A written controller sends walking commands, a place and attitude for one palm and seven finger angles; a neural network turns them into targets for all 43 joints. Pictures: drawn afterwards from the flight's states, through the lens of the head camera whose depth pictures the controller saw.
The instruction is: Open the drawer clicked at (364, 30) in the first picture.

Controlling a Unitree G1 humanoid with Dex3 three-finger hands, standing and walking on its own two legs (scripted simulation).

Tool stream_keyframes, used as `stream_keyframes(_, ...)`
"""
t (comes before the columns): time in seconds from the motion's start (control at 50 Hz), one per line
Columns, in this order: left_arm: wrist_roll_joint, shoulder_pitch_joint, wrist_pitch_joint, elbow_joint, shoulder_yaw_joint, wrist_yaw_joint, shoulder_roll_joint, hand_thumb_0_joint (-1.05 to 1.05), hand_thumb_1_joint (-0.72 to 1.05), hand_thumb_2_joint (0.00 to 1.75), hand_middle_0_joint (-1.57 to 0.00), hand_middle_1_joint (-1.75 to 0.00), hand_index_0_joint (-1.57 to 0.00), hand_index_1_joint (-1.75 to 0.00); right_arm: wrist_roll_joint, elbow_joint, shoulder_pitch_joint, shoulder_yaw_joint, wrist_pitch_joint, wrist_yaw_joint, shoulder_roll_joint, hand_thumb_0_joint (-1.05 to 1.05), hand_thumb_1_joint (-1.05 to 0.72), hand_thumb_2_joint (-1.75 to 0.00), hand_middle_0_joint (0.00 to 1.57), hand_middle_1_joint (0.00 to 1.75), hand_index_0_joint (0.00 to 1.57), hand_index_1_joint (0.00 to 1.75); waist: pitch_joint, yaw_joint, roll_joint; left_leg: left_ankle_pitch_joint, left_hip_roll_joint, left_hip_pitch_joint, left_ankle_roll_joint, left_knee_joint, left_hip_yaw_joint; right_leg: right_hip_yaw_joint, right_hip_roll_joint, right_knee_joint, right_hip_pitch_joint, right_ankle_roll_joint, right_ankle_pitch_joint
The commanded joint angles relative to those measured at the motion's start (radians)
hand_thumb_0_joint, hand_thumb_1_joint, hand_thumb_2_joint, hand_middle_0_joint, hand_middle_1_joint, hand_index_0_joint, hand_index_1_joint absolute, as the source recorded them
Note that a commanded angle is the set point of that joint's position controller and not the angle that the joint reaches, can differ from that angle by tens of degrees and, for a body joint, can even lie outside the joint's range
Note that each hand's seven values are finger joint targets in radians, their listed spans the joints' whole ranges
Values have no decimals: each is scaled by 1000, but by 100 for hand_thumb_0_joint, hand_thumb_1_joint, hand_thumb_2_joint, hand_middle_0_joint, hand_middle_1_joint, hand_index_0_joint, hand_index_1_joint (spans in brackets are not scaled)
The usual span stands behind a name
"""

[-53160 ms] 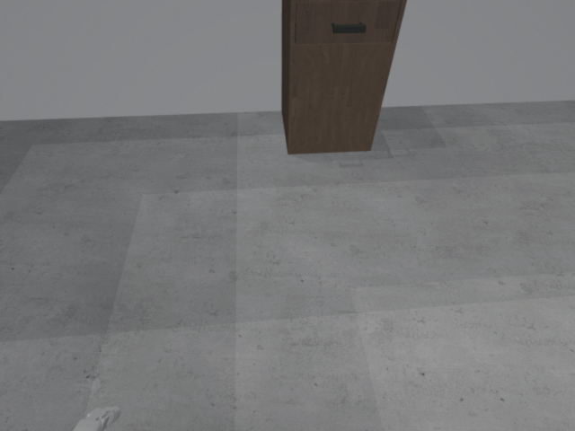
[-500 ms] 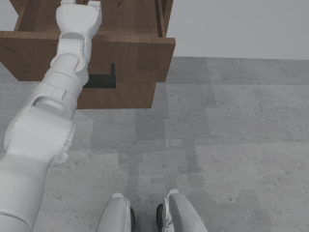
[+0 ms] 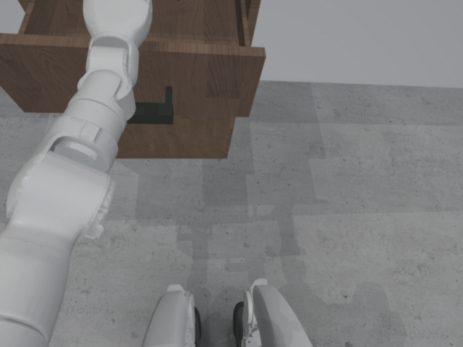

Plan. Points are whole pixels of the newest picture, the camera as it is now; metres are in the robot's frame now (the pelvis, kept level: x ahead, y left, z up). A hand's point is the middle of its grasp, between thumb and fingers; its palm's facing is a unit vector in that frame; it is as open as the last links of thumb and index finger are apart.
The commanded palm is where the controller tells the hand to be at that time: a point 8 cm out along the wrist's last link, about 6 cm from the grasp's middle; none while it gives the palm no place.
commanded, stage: lower the fingers behind the handle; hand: left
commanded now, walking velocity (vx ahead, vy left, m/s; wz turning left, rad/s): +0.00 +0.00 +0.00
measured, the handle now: (132, 102) +0.52 +0.14 +0.04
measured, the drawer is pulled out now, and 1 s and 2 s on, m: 0.22 0.21 0.21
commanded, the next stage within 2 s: lift the fingers back up to retry in 1.20 s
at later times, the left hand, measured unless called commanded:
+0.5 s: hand (126, 47) +0.58 +0.14 +0.09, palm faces +0.01 +0.06 -1.00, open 14.7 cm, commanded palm +0.57 +0.08 +0.00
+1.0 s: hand (126, 47) +0.58 +0.14 +0.09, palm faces +0.02 +0.08 -1.00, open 14.7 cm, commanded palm +0.58 +0.08 -0.02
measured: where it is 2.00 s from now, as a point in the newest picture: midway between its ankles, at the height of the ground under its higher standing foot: outside the picture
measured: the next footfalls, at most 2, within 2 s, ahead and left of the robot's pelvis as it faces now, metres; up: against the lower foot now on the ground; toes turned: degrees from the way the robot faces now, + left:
none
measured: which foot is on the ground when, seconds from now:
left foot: down 0.00-1.00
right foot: down 0.00-1.00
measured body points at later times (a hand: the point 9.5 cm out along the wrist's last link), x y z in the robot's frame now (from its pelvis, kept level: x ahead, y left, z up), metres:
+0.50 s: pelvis +0.00 +0.00 -0.01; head +0.15 +0.02 +0.41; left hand +0.58 +0.13 +0.15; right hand +0.07 -0.27 -0.14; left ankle +0.05 +0.06 -0.61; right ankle +0.05 -0.12 -0.61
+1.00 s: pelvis -0.01 -0.01 -0.03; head +0.15 +0.02 +0.39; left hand +0.58 +0.13 +0.15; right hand +0.09 -0.27 -0.15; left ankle +0.05 +0.06 -0.61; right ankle +0.05 -0.12 -0.61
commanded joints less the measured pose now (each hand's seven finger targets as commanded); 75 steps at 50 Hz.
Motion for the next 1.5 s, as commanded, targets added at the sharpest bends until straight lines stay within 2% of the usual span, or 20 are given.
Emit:
stream_keyframes(0.0, -57, -184, -59, -77, -13, 5, -242, 0, -50, 30, -30, -120, -30, -120, 5, -58, 110, -57, -7, -10, -188, 0, -90, -90, 20, 30, 20, 30, -300, -153, 37, 106, 57, 440, -26, -194, -166, 24, 43, -127, 3, -27, 47)
stream_keyframes(0.04, -54, -193, -59, -78, -4, -1, -219, 0, -50, 30, -30, -120, -30, -120, 5, -57, 104, -53, -5, -14, -190, 0, -90, -90, 20, 30, 20, 30, -291, -154, 48, 103, 54, 424, -25, -188, -156, 25, 42, -123, 3, -27, 43)
stream_keyframes(0.1, -47, -182, -59, -84, -15, -7, -234, 0, -50, 30, -30, -120, -30, -120, 10, -65, 89, -52, -3, -14, -189, 0, -90, -90, 20, 30, 20, 30, -291, -150, 44, 88, 54, 422, -26, -189, -166, 22, 40, -112, -12, -27, 31)
stream_keyframes(0.14, -50, -204, -60, -95, -32, -9, -264, 0, -50, 30, -30, -120, -30, -120, 9, -59, 89, -54, -6, -11, -188, 0, -90, -90, 20, 30, 20, 30, -295, -159, 59, 98, 59, 435, -24, -182, -175, 19, 40, -103, -35, -26, 39)
stream_keyframes(0.2, -48, -172, -58, -88, -11, -12, -227, 0, -50, 30, -30, -120, -30, -120, 11, -66, 82, -52, -2, -14, -190, 0, -90, -90, 20, 30, 20, 30, -307, -150, 27, 98, 53, 405, -22, -169, -161, 23, 40, -98, -13, -28, 33)
stream_keyframes(0.26, -57, -164, -61, -96, -9, -18, -224, 0, -50, 30, -30, -120, -30, -120, 10, -70, 72, -50, 2, -16, -191, 0, -90, -90, 20, 30, 20, 30, -311, -146, 48, 110, 50, 401, -24, -161, -154, 22, 39, -89, -17, -30, 35)
stream_keyframes(0.42, -59, -174, -48, -106, -4, -24, -205, 0, -50, 30, -30, -120, -30, -120, 22, -77, 41, -42, 2, -25, -192, 0, -90, -90, 20, 30, 20, 30, -301, -151, 8, 98, 41, 358, -16, -147, -138, 26, 35, -86, -15, -28, 21)
stream_keyframes(0.5, -52, -180, -39, -110, -7, -27, -197, 0, -50, 30, -30, -120, -30, -120, 25, -80, 26, -37, 4, -27, -194, 0, -90, -90, 20, 30, 20, 30, -306, -148, 28, 83, 37, 348, -16, -138, -137, 24, 33, -71, -25, -30, 8)
stream_keyframes(0.6, -43, -201, -26, -114, -31, -33, -227, 0, -50, 30, -30, -120, -30, -120, 29, -79, 9, -35, 6, -26, -195, 0, -90, -90, 20, 30, 20, 30, -314, -157, 40, 80, 38, 356, -14, -128, -149, 22, 31, -54, -56, -30, 5)
stream_keyframes(0.62, -45, -197, -24, -112, -24, -34, -219, 0, -50, 30, -30, -120, -30, -120, 29, -78, 12, -36, 7, -26, -197, 0, -90, -90, 20, 30, 20, 30, -312, -157, 23, 95, 40, 359, -14, -128, -150, 20, 30, -51, -54, -30, 14)
stream_keyframes(0.68, -42, -210, -12, -113, -40, -37, -236, 0, -50, 30, -30, -120, -30, -120, 31, -83, -7, -32, 11, -26, -196, 0, -90, -90, 20, 30, 20, 30, -316, -156, 48, 75, 33, 348, -13, -124, -145, 23, 29, -49, -59, -32, -1)
stream_keyframes(0.74, -52, -217, -2, -111, -25, -41, -203, 0, -50, 30, -30, -120, -30, -120, 32, -83, -12, -25, 11, -33, -200, 0, -90, -90, 20, 30, 20, 30, -314, -158, 33, 79, 27, 329, -11, -116, -133, 23, 26, -48, -42, -32, -3)
stream_keyframes(0.88, -54, -216, 9, -114, -33, -67, -192, 0, -50, 30, -30, -120, -30, -120, 39, -90, -24, -17, 18, -41, -202, 0, -90, -90, 20, 30, 20, 30, -324, -158, 37, 77, 21, 318, -8, -106, -128, 23, 26, -40, -40, -32, -9)
stream_keyframes(0.92, -58, -227, 7, -123, -47, -73, -213, 0, -50, 30, -30, -120, -30, -120, 40, -89, -25, -19, 18, -40, -202, 0, -90, -90, 20, 30, 20, 30, -327, -166, 21, 87, 25, 322, -6, -101, -133, 24, 26, -41, -47, -31, 0)
stream_keyframes(1.08, -57, -199, 1, -125, -27, -86, -172, 0, -50, 30, -30, -120, -30, -120, 41, -99, -24, -13, 28, -45, -201, 0, -90, -90, 20, 30, 20, 30, -335, -154, 31, 91, 20, 304, -8, -92, -122, 23, 28, -30, -32, -33, -3)
stream_keyframes(1.12, -55, -202, -1, -127, -34, -87, -188, 0, -50, 30, -30, -120, -30, -120, 42, -97, -22, -16, 29, -44, -201, 0, -90, -90, 20, 30, 20, 30, -325, -161, 23, 96, 26, 315, -9, -95, -133, 19, 29, -26, -51, -30, 3)
stream_keyframes(1.16, -57, -193, -5, -130, -39, -85, -200, 0, -50, 30, -30, -120, -30, -120, 39, -99, -20, -18, 30, -41, -201, 0, -90, -90, 20, 30, 20, 30, -329, -154, 47, 103, 27, 323, -11, -97, -138, 17, 29, -21, -56, -32, 10)
stream_keyframes(1.34, -68, -210, -8, -129, -49, -74, -232, 0, -50, 30, -30, -120, -30, -120, 37, -96, -13, -26, 35, -33, -202, 0, -90, -90, 20, 30, 20, 30, -339, -155, 47, 82, 39, 347, -16, -111, -169, 13, 28, -11, -74, -29, 8)
stream_keyframes(1.42, -84, -209, -11, -125, -33, -76, -216, 0, -50, 30, -30, -120, -30, -120, 35, -93, 5, -29, 36, -34, -201, 0, -90, -90, 20, 30, 20, 30, -332, -159, 20, 83, 43, 348, -17, -118, -165, 15, 30, -27, -53, -25, 14)
stream_keyframes(1.48, -88, -191, -21, -126, -31, -79, -215, 0, -50, 30, -30, -120, -30, -120, 32, -94, 23, -32, 37, -33, -196, 0, -90, -90, 20, 30, 20, 30, -338, -151, 37, 97, 44, 358, -19, -125, -163, 16, 32, -39, -35, -25, 25)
